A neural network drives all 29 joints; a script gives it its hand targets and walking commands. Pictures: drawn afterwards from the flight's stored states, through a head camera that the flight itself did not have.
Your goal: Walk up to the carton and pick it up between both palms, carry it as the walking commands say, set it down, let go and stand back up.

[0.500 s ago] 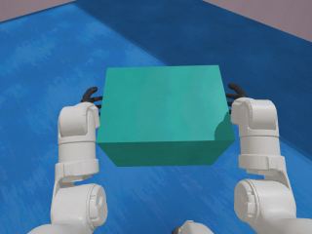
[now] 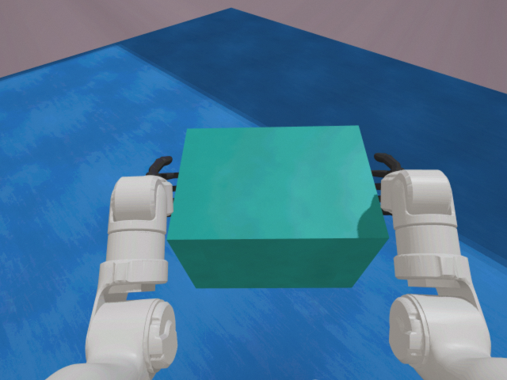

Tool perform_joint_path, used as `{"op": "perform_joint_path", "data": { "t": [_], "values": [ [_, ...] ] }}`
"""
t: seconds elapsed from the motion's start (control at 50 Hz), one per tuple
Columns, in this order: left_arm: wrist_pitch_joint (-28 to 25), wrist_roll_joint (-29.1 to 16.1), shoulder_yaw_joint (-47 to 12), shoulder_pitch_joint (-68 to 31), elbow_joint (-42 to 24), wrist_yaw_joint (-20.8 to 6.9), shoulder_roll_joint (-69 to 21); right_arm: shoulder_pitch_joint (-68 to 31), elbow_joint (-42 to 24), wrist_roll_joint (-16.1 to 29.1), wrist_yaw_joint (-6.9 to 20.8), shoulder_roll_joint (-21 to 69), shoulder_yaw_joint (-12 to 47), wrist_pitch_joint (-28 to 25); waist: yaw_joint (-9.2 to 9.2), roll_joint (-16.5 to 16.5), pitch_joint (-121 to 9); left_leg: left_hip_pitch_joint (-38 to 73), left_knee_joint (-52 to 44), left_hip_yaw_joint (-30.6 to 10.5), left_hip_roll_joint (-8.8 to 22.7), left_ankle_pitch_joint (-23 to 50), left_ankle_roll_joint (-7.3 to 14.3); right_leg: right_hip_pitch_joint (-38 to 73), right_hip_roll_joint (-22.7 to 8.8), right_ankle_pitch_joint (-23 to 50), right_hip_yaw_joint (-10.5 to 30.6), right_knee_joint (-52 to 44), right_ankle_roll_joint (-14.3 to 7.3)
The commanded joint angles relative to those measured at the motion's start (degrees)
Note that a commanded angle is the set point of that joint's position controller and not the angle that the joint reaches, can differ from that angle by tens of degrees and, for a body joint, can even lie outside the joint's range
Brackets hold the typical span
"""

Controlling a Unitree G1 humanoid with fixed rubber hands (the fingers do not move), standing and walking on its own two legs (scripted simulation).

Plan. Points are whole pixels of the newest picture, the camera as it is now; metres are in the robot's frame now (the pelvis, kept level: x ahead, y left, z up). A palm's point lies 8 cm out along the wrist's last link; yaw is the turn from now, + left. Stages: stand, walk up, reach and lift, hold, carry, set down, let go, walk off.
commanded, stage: carry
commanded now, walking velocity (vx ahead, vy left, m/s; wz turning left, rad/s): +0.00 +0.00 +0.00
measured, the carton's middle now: (272, 211) +0.38 -0.02 +0.05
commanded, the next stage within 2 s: hold in 1.42 s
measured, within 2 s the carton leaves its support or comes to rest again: neither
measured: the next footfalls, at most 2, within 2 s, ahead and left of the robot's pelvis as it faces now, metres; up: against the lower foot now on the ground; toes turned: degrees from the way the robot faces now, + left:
none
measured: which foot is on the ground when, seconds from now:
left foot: down 0.00-1.00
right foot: down 0.00-1.00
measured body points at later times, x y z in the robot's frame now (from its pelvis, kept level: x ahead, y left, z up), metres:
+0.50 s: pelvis +0.03 +0.00 +0.00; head +0.01 +0.01 +0.45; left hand +0.39 +0.19 +0.12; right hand +0.39 -0.18 +0.12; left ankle +0.06 +0.12 -0.73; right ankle +0.13 -0.12 -0.73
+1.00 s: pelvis +0.06 +0.00 +0.00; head +0.05 +0.01 +0.45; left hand +0.41 +0.19 +0.11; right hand +0.42 -0.18 +0.11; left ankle +0.06 +0.12 -0.73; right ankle +0.13 -0.12 -0.73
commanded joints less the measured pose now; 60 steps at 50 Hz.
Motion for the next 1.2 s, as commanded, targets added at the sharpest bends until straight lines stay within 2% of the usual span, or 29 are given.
{"op": "perform_joint_path", "data": {
  "t": [0.0, 0.1, 0.28, 0.54, 0.74, 0.96, 1.18],
  "values": [
    [-1.28, -27.46, -29.72, -43.01, -6.97, -20.71, -66.46, -44.75, -7.82, 27.04, 24.71, 65.92, 28.93, -2.12, 1.68, 1.51, -18.88, 2.24, -11.02, -8.08, 5.70, -18.49, 0.53, 9.30, -3.79, -13.69, 3.67, -3.91, 0.03],
    [-1.27, -28.34, -30.26, -44.17, -6.16, -21.06, -67.48, -44.44, -7.28, 26.04, 24.48, 65.48, 27.79, -2.35, 1.54, 2.52, -18.13, 1.77, -11.40, -8.05, 6.05, -19.82, 0.40, 8.87, -3.41, -12.46, 2.90, -2.83, 0.20],
    [-1.50, -28.84, -29.75, -44.54, -4.86, -21.44, -68.33, -45.28, -8.95, 25.28, 23.85, 64.95, 27.91, -2.84, 1.32, 1.21, -18.88, 3.01, -9.61, -8.59, 5.76, -16.35, 0.24, 8.02, -5.05, -12.23, 4.25, -3.97, 0.16],
    [-2.45, -27.37, -29.23, -41.27, -6.26, -20.67, -67.49, -42.95, -9.86, 25.89, 23.81, 65.37, 29.64, -3.42, 1.36, 0.13, -23.34, 6.82, -4.53, -7.43, 5.79, 0.44, 0.13, 12.49, -7.17, 2.06, 4.42, -1.03, -1.31],
    [-3.30, -27.17, -30.68, -39.47, -9.07, -20.38, -66.43, -40.69, -11.08, 26.15, 23.77, 64.95, 31.01, -4.13, 1.34, -0.06, -24.89, 8.93, -2.76, -7.12, 5.66, 5.28, -0.12, 13.87, -7.66, 9.58, 4.45, 0.94, -2.19],
    [-3.77, -27.35, -32.13, -37.88, -10.08, -20.56, -65.84, -38.63, -11.51, 25.55, 23.63, 64.14, 31.66, -4.75, 1.39, 0.23, -23.88, 9.54, -3.56, -7.22, 5.61, 4.76, 0.06, 13.38, -7.33, 8.01, 4.23, 0.85, -2.06],
    [-4.64, -26.86, -31.58, -37.80, -8.07, -20.76, -65.37, -38.50, -9.50, 24.66, 23.73, 63.59, 30.69, -5.70, 1.54, 0.75, -21.92, 8.52, -5.22, -7.56, 5.70, 2.07, 0.30, 12.61, -6.86, 3.64, 3.97, 0.26, -1.61]
  ]
}}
